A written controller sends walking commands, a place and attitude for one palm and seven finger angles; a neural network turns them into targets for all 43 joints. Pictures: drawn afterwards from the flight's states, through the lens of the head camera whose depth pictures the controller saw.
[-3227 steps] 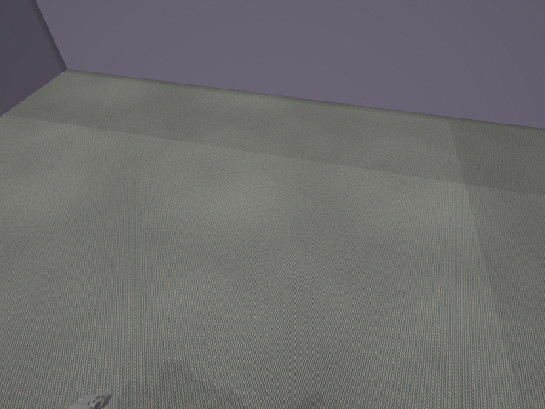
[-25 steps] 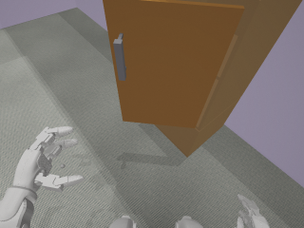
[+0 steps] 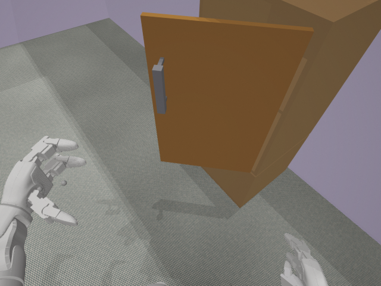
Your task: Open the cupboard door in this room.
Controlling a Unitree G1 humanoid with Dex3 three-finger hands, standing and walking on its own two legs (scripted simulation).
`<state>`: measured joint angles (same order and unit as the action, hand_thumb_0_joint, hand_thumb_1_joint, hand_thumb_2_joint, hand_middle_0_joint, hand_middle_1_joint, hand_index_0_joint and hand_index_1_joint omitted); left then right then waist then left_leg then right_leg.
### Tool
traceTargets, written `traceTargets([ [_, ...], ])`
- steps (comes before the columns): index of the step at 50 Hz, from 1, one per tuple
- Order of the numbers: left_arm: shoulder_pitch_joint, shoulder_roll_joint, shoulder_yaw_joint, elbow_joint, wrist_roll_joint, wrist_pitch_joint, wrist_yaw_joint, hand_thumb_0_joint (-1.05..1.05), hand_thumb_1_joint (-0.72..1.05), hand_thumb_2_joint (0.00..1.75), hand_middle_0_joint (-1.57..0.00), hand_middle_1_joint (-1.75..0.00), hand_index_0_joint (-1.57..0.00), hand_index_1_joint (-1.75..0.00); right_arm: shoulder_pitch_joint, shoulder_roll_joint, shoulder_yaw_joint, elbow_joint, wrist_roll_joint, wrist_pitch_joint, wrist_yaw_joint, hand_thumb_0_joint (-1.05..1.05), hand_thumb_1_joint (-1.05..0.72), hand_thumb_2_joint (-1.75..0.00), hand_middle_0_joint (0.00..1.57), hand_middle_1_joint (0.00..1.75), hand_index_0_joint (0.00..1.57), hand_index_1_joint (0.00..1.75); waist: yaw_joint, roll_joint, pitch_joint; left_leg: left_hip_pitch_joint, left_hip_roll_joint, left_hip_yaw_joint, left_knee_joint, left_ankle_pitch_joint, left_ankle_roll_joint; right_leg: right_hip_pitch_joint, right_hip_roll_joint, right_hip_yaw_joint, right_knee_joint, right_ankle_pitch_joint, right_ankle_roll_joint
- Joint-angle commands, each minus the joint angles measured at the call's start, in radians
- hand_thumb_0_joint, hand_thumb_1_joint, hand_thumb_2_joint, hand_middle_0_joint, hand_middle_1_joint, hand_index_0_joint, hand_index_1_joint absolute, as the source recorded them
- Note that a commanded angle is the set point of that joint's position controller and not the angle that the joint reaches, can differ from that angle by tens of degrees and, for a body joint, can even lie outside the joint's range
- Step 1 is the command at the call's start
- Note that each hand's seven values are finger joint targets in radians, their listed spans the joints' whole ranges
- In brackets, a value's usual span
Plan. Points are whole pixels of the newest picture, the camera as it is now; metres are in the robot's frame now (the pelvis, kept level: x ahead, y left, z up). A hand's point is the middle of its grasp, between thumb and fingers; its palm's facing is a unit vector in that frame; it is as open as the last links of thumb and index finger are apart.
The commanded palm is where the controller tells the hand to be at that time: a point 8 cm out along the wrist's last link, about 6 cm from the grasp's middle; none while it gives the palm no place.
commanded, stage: raise the hand with hooked fingers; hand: left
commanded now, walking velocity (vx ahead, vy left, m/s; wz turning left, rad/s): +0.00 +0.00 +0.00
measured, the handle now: (161, 86) +0.59 +0.13 +0.07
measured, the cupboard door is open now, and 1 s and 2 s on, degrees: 44 44 44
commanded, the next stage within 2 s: move the hooked fingers beside the handle in 0.60 s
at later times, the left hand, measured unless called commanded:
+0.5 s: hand (68, 175) +0.29 +0.26 +0.09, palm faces -0.03 -1.00 -0.03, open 14.0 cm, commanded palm +0.26 +0.31 +0.09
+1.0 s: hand (85, 159) +0.33 +0.24 +0.09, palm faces -0.07 -1.00 -0.01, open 14.0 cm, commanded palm +0.31 +0.29 +0.09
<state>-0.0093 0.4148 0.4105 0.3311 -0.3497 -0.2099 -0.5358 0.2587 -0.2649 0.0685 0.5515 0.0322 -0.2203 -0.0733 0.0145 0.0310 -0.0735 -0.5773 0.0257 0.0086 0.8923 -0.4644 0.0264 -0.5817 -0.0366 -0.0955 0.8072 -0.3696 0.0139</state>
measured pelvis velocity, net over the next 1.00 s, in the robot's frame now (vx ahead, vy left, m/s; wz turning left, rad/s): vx -0.01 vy -0.01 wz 0.00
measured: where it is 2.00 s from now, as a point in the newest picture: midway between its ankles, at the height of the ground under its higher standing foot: outside the picture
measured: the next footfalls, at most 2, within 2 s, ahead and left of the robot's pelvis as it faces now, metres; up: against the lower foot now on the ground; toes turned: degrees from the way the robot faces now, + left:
none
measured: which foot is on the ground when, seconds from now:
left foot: down 0.00-1.00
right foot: down 0.00-1.00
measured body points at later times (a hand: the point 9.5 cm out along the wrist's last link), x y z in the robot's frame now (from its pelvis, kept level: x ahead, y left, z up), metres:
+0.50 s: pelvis +0.00 -0.01 +0.01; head +0.03 +0.00 +0.46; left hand +0.29 +0.31 +0.09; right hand +0.14 -0.26 -0.07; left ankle -0.01 +0.10 -0.70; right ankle +0.02 -0.14 -0.70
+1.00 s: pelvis -0.01 -0.01 +0.00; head +0.04 +0.00 +0.45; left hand +0.32 +0.30 +0.09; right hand +0.14 -0.26 -0.08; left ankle -0.01 +0.10 -0.70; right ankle +0.02 -0.14 -0.70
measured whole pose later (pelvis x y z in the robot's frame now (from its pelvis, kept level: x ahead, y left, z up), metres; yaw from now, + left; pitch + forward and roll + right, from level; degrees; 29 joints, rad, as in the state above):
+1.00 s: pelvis -0.01 -0.01 +0.00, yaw +0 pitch +8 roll -2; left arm -0.28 0.43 0.39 0.60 -0.30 -0.24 -0.54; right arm 0.27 -0.28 0.06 0.58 0.04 -0.18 -0.10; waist -0.01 0.02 -0.06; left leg -0.57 0.03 0.01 0.85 -0.42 0.02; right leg -0.59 -0.03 -0.09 0.78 -0.34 0.00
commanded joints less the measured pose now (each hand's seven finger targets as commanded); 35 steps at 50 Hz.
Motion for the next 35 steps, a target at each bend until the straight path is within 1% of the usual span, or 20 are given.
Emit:
traceTargets([
  [1,-0.236,0.276,0.118,-0.164,-0.037,-0.057,-0.02,0.0,-0.5,0.3,-0.3,-1.2,-0.3,-1.2,-0.006,-0.163,-0.076,-0.131,0.009,-0.05,-0.019,0.0,-0.9,-0.9,0.2,0.3,0.2,0.3,-0.012,0.064,-0.243,0.136,-0.02,-0.044,-0.171,0.4,-0.025,0.152,0.06,0.024,-0.076,0.263,-0.045],
  [3,-0.266,0.294,0.127,-0.134,-0.039,-0.054,-0.026,0.0,-0.5,0.3,-0.3,-1.2,-0.3,-1.2,-0.005,-0.167,-0.075,-0.129,0.01,-0.047,-0.021,0.0,-0.9,-0.9,0.2,0.3,0.2,0.3,-0.011,0.055,-0.219,0.134,-0.021,-0.047,-0.181,0.392,-0.025,0.157,0.062,0.023,-0.084,0.254,-0.05],
  [4,-0.284,0.31,0.138,-0.135,-0.038,-0.053,-0.03,0.0,-0.5,0.3,-0.3,-1.2,-0.3,-1.2,-0.001,-0.167,-0.076,-0.126,0.011,-0.044,-0.022,0.0,-0.9,-0.9,0.2,0.3,0.2,0.3,-0.012,0.069,-0.242,0.143,-0.023,-0.042,-0.185,0.389,-0.023,0.166,0.058,0.028,-0.091,0.257,-0.047],
  [5,-0.287,0.315,0.141,-0.107,-0.037,-0.048,-0.033,0.0,-0.5,0.3,-0.3,-1.2,-0.3,-1.2,0.0,-0.166,-0.074,-0.128,0.012,-0.042,-0.023,0.0,-0.9,-0.9,0.2,0.3,0.2,0.3,-0.011,0.065,-0.236,0.139,-0.023,-0.042,-0.192,0.369,-0.023,0.166,0.057,0.028,-0.096,0.241,-0.046],
  [7,-0.25,0.27,0.117,-0.073,-0.046,-0.042,-0.045,0.0,-0.5,0.3,-0.3,-1.2,-0.3,-1.2,-0.001,-0.167,-0.077,-0.13,0.013,-0.042,-0.023,0.0,-0.9,-0.9,0.2,0.3,0.2,0.3,-0.011,0.039,-0.224,0.13,-0.025,-0.036,-0.194,0.371,-0.02,0.171,0.054,0.029,-0.103,0.254,-0.045],
  [8,-0.239,0.27,0.118,-0.053,-0.05,-0.04,-0.052,0.0,-0.5,0.3,-0.3,-1.2,-0.3,-1.2,0.003,-0.169,-0.078,-0.134,0.012,-0.042,-0.019,0.0,-0.9,-0.9,0.2,0.3,0.2,0.3,-0.008,0.007,-0.213,0.118,-0.025,-0.036,-0.191,0.377,-0.018,0.181,0.058,0.032,-0.105,0.264,-0.048],
  [10,-0.25,0.278,0.116,-0.078,-0.044,-0.048,-0.053,0.0,-0.5,0.3,-0.3,-1.2,-0.3,-1.2,0.007,-0.172,-0.083,-0.135,0.013,-0.039,-0.015,0.0,-0.9,-0.9,0.2,0.3,0.2,0.3,-0.006,0.037,-0.24,0.128,-0.026,-0.03,-0.193,0.383,-0.016,0.182,0.055,0.036,-0.104,0.269,-0.044],
  [14,-0.256,0.296,0.134,-0.095,-0.046,-0.064,-0.042,0.0,-0.5,0.3,-0.3,-1.2,-0.3,-1.2,0.008,-0.169,-0.084,-0.137,0.01,-0.034,-0.008,0.0,-0.9,-0.9,0.2,0.3,0.2,0.3,-0.01,0.05,-0.218,0.118,-0.028,-0.024,-0.194,0.362,-0.015,0.181,0.056,0.043,-0.112,0.257,-0.046],
  [15,-0.252,0.301,0.146,-0.091,-0.047,-0.07,-0.037,0.0,-0.5,0.3,-0.3,-1.2,-0.3,-1.2,0.012,-0.169,-0.086,-0.138,0.009,-0.033,-0.009,0.0,-0.9,-0.9,0.2,0.3,0.2,0.3,-0.009,0.03,-0.229,0.117,-0.028,-0.023,-0.195,0.357,-0.013,0.186,0.055,0.043,-0.112,0.254,-0.044],
  [18,-0.271,0.323,0.162,-0.115,-0.045,-0.089,-0.023,0.0,-0.5,0.3,-0.3,-1.2,-0.3,-1.2,0.008,-0.17,-0.085,-0.138,0.006,-0.033,-0.01,0.0,-0.9,-0.9,0.2,0.3,0.2,0.3,-0.006,0.057,-0.233,0.117,-0.028,-0.021,-0.194,0.344,-0.014,0.194,0.055,0.051,-0.111,0.241,-0.047],
  [20,-0.27,0.303,0.144,-0.109,-0.039,-0.093,-0.021,0.0,-0.5,0.3,-0.3,-1.2,-0.3,-1.2,0.006,-0.164,-0.084,-0.139,0.009,-0.031,-0.012,0.0,-0.9,-0.9,0.2,0.3,0.2,0.3,-0.012,0.076,-0.229,0.12,-0.029,-0.017,-0.198,0.325,-0.011,0.185,0.054,0.052,-0.117,0.226,-0.045],
  [22,-0.264,0.286,0.13,-0.101,-0.04,-0.094,-0.023,0.0,-0.5,0.3,-0.3,-1.2,-0.3,-1.2,0.004,-0.162,-0.084,-0.136,0.012,-0.032,-0.016,0.0,-0.9,-0.9,0.2,0.3,0.2,0.3,-0.018,0.064,-0.214,0.119,-0.027,-0.02,-0.202,0.306,-0.012,0.174,0.053,0.05,-0.123,0.207,-0.042],
  [24,-0.278,0.298,0.136,-0.084,-0.041,-0.089,-0.031,0.0,-0.5,0.3,-0.3,-1.2,-0.3,-1.2,0.003,-0.166,-0.081,-0.137,0.011,-0.029,-0.018,0.0,-0.9,-0.9,0.2,0.3,0.2,0.3,-0.018,0.043,-0.207,0.104,-0.028,-0.021,-0.203,0.29,-0.009,0.18,0.054,0.056,-0.126,0.194,-0.043],
  [26,-0.281,0.291,0.127,-0.101,-0.041,-0.091,-0.034,0.0,-0.5,0.3,-0.3,-1.2,-0.3,-1.2,0.0,-0.163,-0.082,-0.136,0.014,-0.033,-0.021,0.0,-0.9,-0.9,0.2,0.3,0.2,0.3,-0.018,0.074,-0.22,0.12,-0.029,-0.02,-0.203,0.293,-0.009,0.178,0.052,0.057,-0.128,0.197,-0.042],
  [28,-0.281,0.305,0.137,-0.077,-0.043,-0.085,-0.035,0.0,-0.5,0.3,-0.3,-1.2,-0.3,-1.2,0.002,-0.169,-0.078,-0.135,0.009,-0.033,-0.021,0.0,-0.9,-0.9,0.2,0.3,0.2,0.3,-0.016,0.041,-0.205,0.105,-0.028,-0.023,-0.199,0.299,-0.009,0.183,0.056,0.057,-0.125,0.205,-0.045],
  [31,-0.283,0.29,0.127,-0.077,-0.043,-0.085,-0.038,0.0,-0.5,0.3,-0.3,-1.2,-0.3,-1.2,-0.002,-0.163,-0.078,-0.133,0.012,-0.035,-0.023,0.0,-0.9,-0.9,0.2,0.3,0.2,0.3,-0.018,0.056,-0.212,0.108,-0.029,-0.02,-0.201,0.288,-0.01,0.179,0.051,0.057,-0.128,0.198,-0.041],
  [32,-0.278,0.277,0.117,-0.07,-0.042,-0.083,-0.038,0.0,-0.5,0.3,-0.3,-1.2,-0.3,-1.2,-0.003,-0.161,-0.078,-0.132,0.015,-0.036,-0.025,0.0,-0.9,-0.9,0.2,0.3,0.2,0.3,-0.022,0.05,-0.205,0.112,-0.028,-0.021,-0.202,0.279,-0.01,0.166,0.052,0.054,-0.13,0.188,-0.04],
  [33,-0.29,0.291,0.125,-0.067,-0.046,-0.083,-0.042,0.0,-0.5,0.3,-0.3,-1.2,-0.3,-1.2,-0.002,-0.166,-0.077,-0.135,0.012,-0.036,-0.024,0.0,-0.9,-0.9,0.2,0.3,0.2,0.3,-0.02,0.035,-0.192,0.107,-0.029,-0.023,-0.198,0.28,-0.01,0.169,0.056,0.056,-0.128,0.188,-0.043],
  [34,-0.296,0.297,0.131,-0.068,-0.046,-0.083,-0.041,0.0,-0.5,0.3,-0.3,-1.2,-0.3,-1.2,-0.004,-0.165,-0.077,-0.134,0.012,-0.034,-0.024,0.0,-0.9,-0.9,0.2,0.3,0.2,0.3,-0.019,0.019,-0.207,0.101,-0.029,-0.024,-0.2,0.277,-0.009,0.178,0.054,0.058,-0.129,0.186,-0.041],
  [35,-0.292,0.287,0.125,-0.07,-0.046,-0.085,-0.042,0.0,-0.5,0.3,-0.3,-1.2,-0.3,-1.2,-0.005,-0.164,-0.078,-0.135,0.014,-0.035,-0.025,0.0,-0.9,-0.9,0.2,0.3,0.2,0.3,-0.019,0.031,-0.219,0.106,-0.03,-0.023,-0.2,0.277,-0.01,0.179,0.053,0.057,-0.126,0.186,-0.04],
])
